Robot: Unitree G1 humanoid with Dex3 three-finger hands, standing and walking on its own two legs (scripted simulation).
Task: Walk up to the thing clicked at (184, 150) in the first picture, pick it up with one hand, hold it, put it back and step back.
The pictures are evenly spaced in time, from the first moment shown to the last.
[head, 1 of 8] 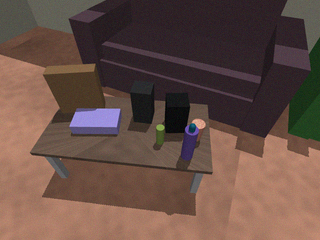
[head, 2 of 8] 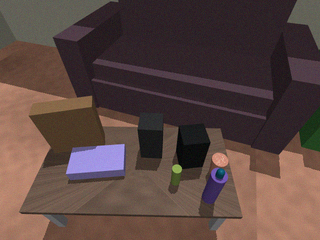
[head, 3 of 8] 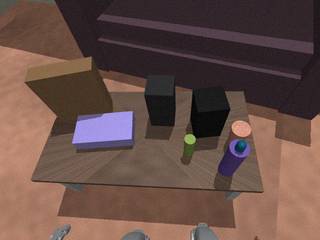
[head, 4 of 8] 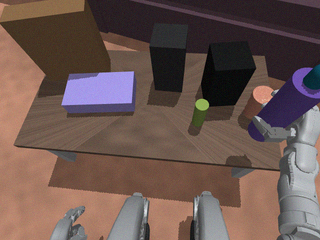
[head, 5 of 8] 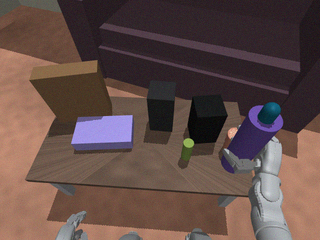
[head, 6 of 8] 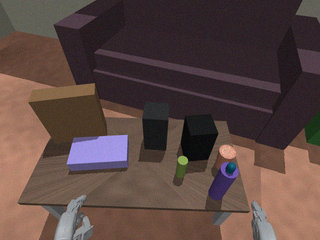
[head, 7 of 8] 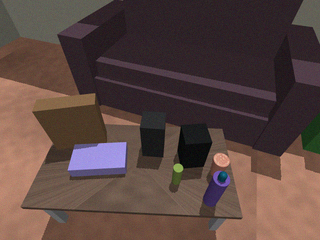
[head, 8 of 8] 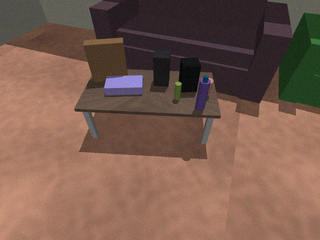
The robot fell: no
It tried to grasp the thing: yes
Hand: right
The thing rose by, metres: 0.35
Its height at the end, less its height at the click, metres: +0.00
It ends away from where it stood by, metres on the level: 0.01
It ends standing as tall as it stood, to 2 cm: yes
